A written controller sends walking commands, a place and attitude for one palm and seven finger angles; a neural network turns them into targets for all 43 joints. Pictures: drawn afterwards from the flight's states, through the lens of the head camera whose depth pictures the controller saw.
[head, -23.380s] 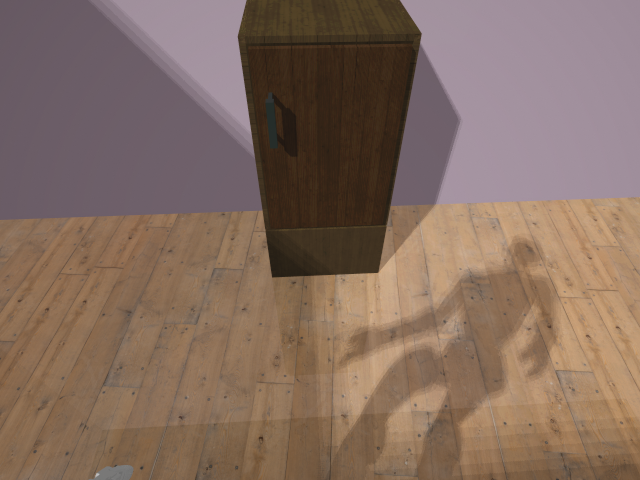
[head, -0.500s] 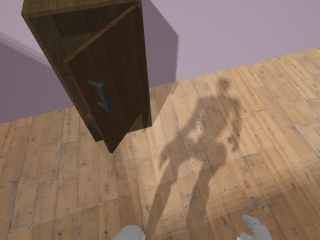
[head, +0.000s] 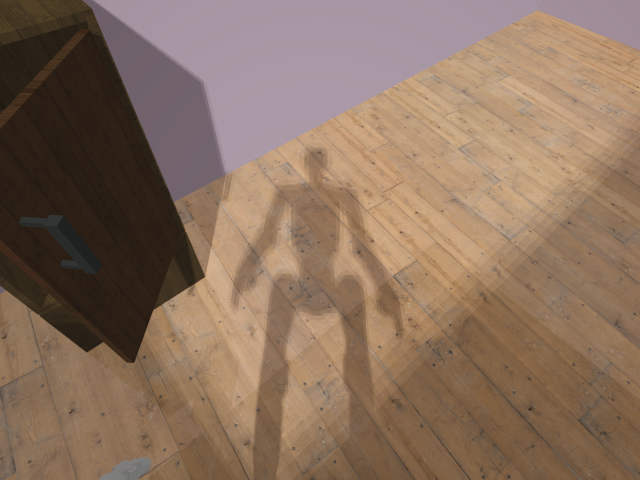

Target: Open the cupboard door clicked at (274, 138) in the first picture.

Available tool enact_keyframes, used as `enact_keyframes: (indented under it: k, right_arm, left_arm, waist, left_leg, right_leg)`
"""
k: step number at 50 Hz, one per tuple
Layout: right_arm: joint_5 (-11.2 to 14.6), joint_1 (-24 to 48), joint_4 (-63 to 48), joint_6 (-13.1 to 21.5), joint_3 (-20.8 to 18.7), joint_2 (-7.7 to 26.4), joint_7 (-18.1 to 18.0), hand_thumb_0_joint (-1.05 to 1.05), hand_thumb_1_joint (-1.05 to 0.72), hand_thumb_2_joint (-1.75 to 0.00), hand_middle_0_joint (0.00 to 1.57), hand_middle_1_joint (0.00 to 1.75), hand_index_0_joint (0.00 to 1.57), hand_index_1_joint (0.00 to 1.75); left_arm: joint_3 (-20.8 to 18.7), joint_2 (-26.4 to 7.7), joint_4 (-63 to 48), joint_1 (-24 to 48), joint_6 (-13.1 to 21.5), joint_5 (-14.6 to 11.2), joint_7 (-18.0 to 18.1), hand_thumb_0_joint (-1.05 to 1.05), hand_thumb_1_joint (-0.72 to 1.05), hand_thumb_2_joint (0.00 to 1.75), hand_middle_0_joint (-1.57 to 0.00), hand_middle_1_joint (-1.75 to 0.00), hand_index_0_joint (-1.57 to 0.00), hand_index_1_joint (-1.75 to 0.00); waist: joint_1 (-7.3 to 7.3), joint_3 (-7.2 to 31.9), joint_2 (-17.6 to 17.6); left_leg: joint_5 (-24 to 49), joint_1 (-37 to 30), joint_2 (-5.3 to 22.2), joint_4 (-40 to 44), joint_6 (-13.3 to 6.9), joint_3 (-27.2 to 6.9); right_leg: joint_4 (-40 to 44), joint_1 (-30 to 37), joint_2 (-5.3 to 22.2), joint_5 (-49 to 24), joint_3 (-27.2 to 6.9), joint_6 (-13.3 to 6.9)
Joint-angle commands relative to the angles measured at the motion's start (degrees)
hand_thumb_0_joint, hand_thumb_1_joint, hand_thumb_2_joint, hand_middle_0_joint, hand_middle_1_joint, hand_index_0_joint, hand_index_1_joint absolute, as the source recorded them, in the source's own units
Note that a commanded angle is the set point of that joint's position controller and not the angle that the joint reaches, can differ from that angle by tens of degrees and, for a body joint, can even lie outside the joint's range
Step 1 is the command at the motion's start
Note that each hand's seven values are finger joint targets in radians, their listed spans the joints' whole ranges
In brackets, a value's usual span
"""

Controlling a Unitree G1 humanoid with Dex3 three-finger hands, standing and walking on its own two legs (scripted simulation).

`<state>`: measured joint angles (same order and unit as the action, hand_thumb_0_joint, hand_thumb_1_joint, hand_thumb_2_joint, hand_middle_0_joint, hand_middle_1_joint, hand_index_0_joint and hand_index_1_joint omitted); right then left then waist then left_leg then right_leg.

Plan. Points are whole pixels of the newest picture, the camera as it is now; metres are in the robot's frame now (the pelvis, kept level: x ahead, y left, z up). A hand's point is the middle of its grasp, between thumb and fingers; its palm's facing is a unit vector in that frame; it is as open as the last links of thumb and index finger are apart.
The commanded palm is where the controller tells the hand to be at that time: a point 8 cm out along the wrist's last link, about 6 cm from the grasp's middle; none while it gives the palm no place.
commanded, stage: walk to a spot facing it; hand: left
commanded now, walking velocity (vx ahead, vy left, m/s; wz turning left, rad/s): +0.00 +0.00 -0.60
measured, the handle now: (62, 245) +0.43 +0.43 -0.03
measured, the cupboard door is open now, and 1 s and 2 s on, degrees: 45 45 45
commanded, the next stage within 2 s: turn to face it in 1.88 s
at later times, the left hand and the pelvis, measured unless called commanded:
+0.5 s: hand (215, 419) +0.21 +0.17 -0.15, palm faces -0.30 -0.94 -0.13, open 7.4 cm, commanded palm none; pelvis +0.06 +0.02 +0.02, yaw -18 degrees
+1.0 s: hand (338, 325) +0.37 -0.01 -0.15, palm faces -0.50 -0.84 -0.23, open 7.2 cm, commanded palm none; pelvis +0.20 -0.14 +0.02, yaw -32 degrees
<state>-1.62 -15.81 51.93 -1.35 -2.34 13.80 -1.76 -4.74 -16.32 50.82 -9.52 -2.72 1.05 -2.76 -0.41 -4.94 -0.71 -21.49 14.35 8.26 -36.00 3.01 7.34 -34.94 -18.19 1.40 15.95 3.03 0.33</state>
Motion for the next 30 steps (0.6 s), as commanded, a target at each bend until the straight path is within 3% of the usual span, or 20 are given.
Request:
enact_keyframes:
  k: [1, 2, 3, 4, 6, 7, 8, 10, 12, 13, 14, 15, 16, 17, 18, 19, 21, 24, 27, 30]
  right_arm:
    - [1.0, 4.99, -7.45, 0.52, -1.46, 6.13, -0.4, 0.0, -0.9, -0.9, 0.2, 0.3, 0.2, 0.3]
    - [1.35, 4.37, -7.21, 0.5, -1.56, 5.59, -0.13, 0.0, -0.9, -0.9, 0.2, 0.3, 0.2, 0.3]
    - [1.26, 5.13, -6.51, 0.5, -1.76, 5.44, -0.14, 0.0, -0.9, -0.9, 0.2, 0.3, 0.2, 0.3]
    - [1.13, 4.71, -5.6, 0.38, -1.9, 5.97, -0.1, 0.0, -0.9, -0.9, 0.2, 0.3, 0.2, 0.3]
    - [0.89, 3.14, -5.0, 0.37, -1.66, 4.64, 0.5, 0.0, -0.9, -0.9, 0.2, 0.3, 0.2, 0.3]
    - [0.68, 3.38, -4.8, 0.33, -1.56, 3.91, 0.81, 0.0, -0.9, -0.9, 0.2, 0.3, 0.2, 0.3]
    - [0.66, 3.1, -4.8, 0.42, -1.58, 3.46, 1.05, 0.0, -0.9, -0.9, 0.2, 0.3, 0.2, 0.3]
    - [0.59, 2.78, -4.88, 0.78, -1.8, 3.43, 1.42, 0.0, -0.9, -0.9, 0.2, 0.3, 0.2, 0.3]
    - [0.48, -1.52, -3.74, 1.43, -1.97, 3.56, 1.48, 0.0, -0.9, -0.9, 0.2, 0.3, 0.2, 0.3]
    - [0.48, -6.05, -2.22, 1.99, -2.04, 4.17, 1.17, 0.0, -0.9, -0.9, 0.2, 0.3, 0.2, 0.3]
    - [0.05, -11.36, -0.71, 2.6, -2.77, 7.72, 0.27, 0.0, -0.9, -0.9, 0.2, 0.3, 0.2, 0.3]
    - [-1.16, -16.11, 0.1, 3.21, -4.19, 14.15, -0.22, 0.0, -0.9, -0.9, 0.2, 0.3, 0.2, 0.3]
    - [-0.57, -15.55, -0.01, 3.66, -4.07, 14.7, -0.59, 0.0, -0.9, -0.9, 0.2, 0.3, 0.2, 0.3]
    - [-0.89, -11.76, -1.97, 4.11, -3.51, 13.71, -0.62, 0.0, -0.9, -0.9, 0.2, 0.3, 0.2, 0.3]
    - [-1.07, -9.27, -2.21, 4.64, -3.01, 11.51, -0.22, 0.0, -0.9, -0.9, 0.2, 0.3, 0.2, 0.3]
    - [-0.85, -6.5, -2.22, 4.97, -2.23, 9.45, -0.25, 0.0, -0.9, -0.9, 0.2, 0.3, 0.2, 0.3]
    - [-0.35, -5.81, -1.71, 5.57, -1.11, 6.49, -0.38, 0.0, -0.9, -0.9, 0.2, 0.3, 0.2, 0.3]
    - [-0.01, -11.55, 1.22, 6.1, -0.51, 4.78, -0.43, 0.0, -0.9, -0.9, 0.2, 0.3, 0.2, 0.3]
    - [-0.19, -15.46, 3.3, 6.13, -0.35, 4.07, -0.36, 0.0, -0.9, -0.9, 0.2, 0.3, 0.2, 0.3]
    - [-0.61, -17.47, 4.65, 5.84, -0.21, 4.34, -0.23, 0.0, -0.9, -0.9, 0.2, 0.3, 0.2, 0.3]
  left_arm:
    - [-3.42, -14.86, -0.5, -12.85, 1.76, 0.04, 2.92, 0.0, 0.9, 0.9, -0.2, -0.3, -0.2, -0.3]
    - [-2.96, -13.87, -1.12, -10.36, 1.52, 0.05, 3.02, 0.0, 0.9, 0.9, -0.2, -0.3, -0.2, -0.3]
    - [-3.01, -11.52, -2.1, -6.08, 1.25, 0.45, 3.41, 0.0, 0.9, 0.9, -0.2, -0.3, -0.2, -0.3]
    - [-2.55, -9.96, -2.95, -2.9, 1.11, 0.52, 3.63, 0.0, 0.9, 0.9, -0.2, -0.3, -0.2, -0.3]
    - [-2.12, -8.71, -3.6, -1.48, 1.39, 0.52, 3.7, 0.0, 0.9, 0.9, -0.2, -0.3, -0.2, -0.3]
    - [-2.03, -8.87, -3.73, -1.73, 1.47, 0.52, 3.51, 0.0, 0.9, 0.9, -0.2, -0.3, -0.2, -0.3]
    - [-2.11, -9.43, -3.7, -1.38, 1.54, 0.64, 3.28, 0.0, 0.9, 0.9, -0.2, -0.3, -0.2, -0.3]
    - [-2.2, -9.84, -3.79, -0.58, 1.62, 0.77, 2.63, 0.0, 0.9, 0.9, -0.2, -0.3, -0.2, -0.3]
    - [-2.09, -9.37, -4.16, 1.35, 1.74, 0.69, 2.2, 0.0, 0.9, 0.9, -0.2, -0.3, -0.2, -0.3]
    - [-1.85, -8.05, -4.57, 3.11, 1.72, 0.49, 1.93, 0.0, 0.9, 0.9, -0.2, -0.3, -0.2, -0.3]
    - [-1.04, -4.27, -5.77, 3.73, 1.63, 0.29, 1.5, 0.0, 0.9, 0.9, -0.2, -0.3, -0.2, -0.3]
    - [-0.29, -0.11, -7.99, 5.13, 1.66, -0.43, 1.09, 0.0, 0.9, 0.9, -0.2, -0.3, -0.2, -0.3]
    - [-0.61, -2.64, -9.78, 10.27, 2.32, 0.14, 0.66, 0.0, 0.9, 0.9, -0.2, -0.3, -0.2, -0.3]
    - [-1.43, -3.13, -9.92, 9.79, 2.83, 0.32, -0.32, 0.0, 0.9, 0.9, -0.2, -0.3, -0.2, -0.3]
    - [-1.85, -2.31, -7.99, 8.54, 3.09, 1.02, -0.69, 0.0, 0.9, 0.9, -0.2, -0.3, -0.2, -0.3]
    - [-1.7, -1.1, -6.4, 6.38, 2.89, 1.21, -1.02, 0.0, 0.9, 0.9, -0.2, -0.3, -0.2, -0.3]
    - [-0.99, 1.15, -4.94, 3.88, 2.35, 1.06, -1.67, 0.0, 0.9, 0.9, -0.2, -0.3, -0.2, -0.3]
    - [-0.16, 2.81, -4.51, 4.63, 2.05, 0.8, -1.66, 0.0, 0.9, 0.9, -0.2, -0.3, -0.2, -0.3]
    - [0.58, 3.58, -5.19, 8.86, 2.18, 0.75, -1.72, 0.0, 0.9, 0.9, -0.2, -0.3, -0.2, -0.3]
    - [1.16, 3.95, -5.74, 13.4, 2.22, 0.5, -1.72, 0.0, 0.9, 0.9, -0.2, -0.3, -0.2, -0.3]
  waist:
    - [7.38, 11.07, 17.76]
    - [5.44, 7.76, 13.7]
    - [3.91, 7.7, 15.54]
    - [2.59, 7.54, 16.89]
    - [1.32, 8.63, 12.07]
    - [1.55, 7.89, 9.0]
    - [1.23, 7.05, 8.38]
    - [1.09, 4.16, 9.72]
    - [-1.3, 2.79, 9.46]
    - [-3.88, 3.44, 7.99]
    - [-6.19, 4.02, -2.62]
    - [-8.14, 3.63, -22.6]
    - [-7.82, 0.26, -14.12]
    - [-5.31, -0.66, -6.77]
    - [-3.85, -0.99, -3.19]
    - [-1.72, -1.61, -3.29]
    - [-0.35, -0.69, -7.44]
    - [-1.2, 1.55, -7.73]
    - [-2.64, 0.78, -7.78]
    - [-4.21, -1.18, -7.5]
  left_leg:
    - [-16.26, 20.97, -3.76, -28.22, 0.14, -5.79]
    - [-13.85, 22.03, -2.38, -30.48, -0.04, -7.08]
    - [-10.83, 22.05, -2.02, -29.95, 0.23, -7.37]
    - [-8.2, 20.35, -2.14, -28.98, 0.61, -7.28]
    - [-5.93, 15.1, -3.25, -23.01, 1.04, -5.9]
    - [-4.76, 12.9, -4.1, -19.38, 1.15, -4.81]
    - [-4.46, 11.03, -4.54, -15.77, 1.05, -4.28]
    - [-4.75, 6.62, -5.99, -9.34, 0.54, -3.17]
    - [-1.86, -2.29, -7.49, -1.13, 0.14, -1.82]
    - [0.02, -10.27, -7.42, 5.81, -0.04, -1.48]
    - [-10.5, -17.53, -0.49, 14.63, -2.34, -10.65]
    - [-28.68, -18.1, 17.27, 26.53, -7.79, -34.9]
    - [-31.25, -11.31, 24.06, 31.07, -12.17, -40.6]
    - [-27.01, -8.62, 22.59, 31.9, -14.0, -38.17]
    - [-20.55, -5.97, 18.39, 29.92, -11.93, -32.61]
    - [-13.28, -4.97, 14.99, 28.63, -9.35, -24.25]
    - [0.44, -6.57, 9.91, 26.24, -6.53, -11.43]
    - [15.15, -12.85, 8.8, 23.69, -6.64, -3.95]
    - [22.82, -15.79, 9.69, 22.77, -7.08, -0.96]
    - [25.27, -15.58, 11.19, 22.78, -7.82, 1.45]
  right_leg:
    - [14.14, 20.67, 22.13, -34.98, -28.7, -13.74]
    - [14.61, 16.36, 20.74, -24.63, -25.93, -15.32]
    - [13.82, 14.46, 15.84, -21.07, -24.91, -13.86]
    - [12.98, 12.67, 13.49, -21.97, -21.52, -12.6]
    - [13.46, 9.69, 11.54, -15.71, -19.65, -11.62]
    - [14.73, 7.17, 10.86, -9.92, -20.36, -11.56]
    - [16.02, 4.8, 10.75, -1.85, -21.49, -11.68]
    - [18.67, -1.2, 9.7, 13.39, -23.86, -11.69]
    - [18.31, -8.76, 7.3, 22.47, -23.64, -10.19]
    - [15.12, -14.23, 4.99, 24.26, -21.58, -8.23]
    - [4.02, -22.7, -0.54, 24.8, -16.83, -5.22]
    - [-17.02, -30.84, -7.8, 23.01, -4.83, -1.29]
    - [-24.04, -30.99, -0.85, 16.58, -7.68, -1.51]
    - [-28.85, -29.59, 1.22, 12.54, -7.16, -0.9]
    - [-32.84, -27.75, 1.15, 8.29, -6.49, -0.85]
    - [-34.4, -27.2, 2.15, 3.4, -5.43, -0.48]
    - [-33.32, -25.37, 2.62, -2.48, -2.9, 0.41]
    - [-31.65, -27.14, 2.3, -5.48, -1.04, 0.51]
    - [-24.73, -27.33, 2.94, -6.22, 1.06, 0.29]
    - [-14.96, -23.69, 2.81, -4.85, 3.3, -0.63]
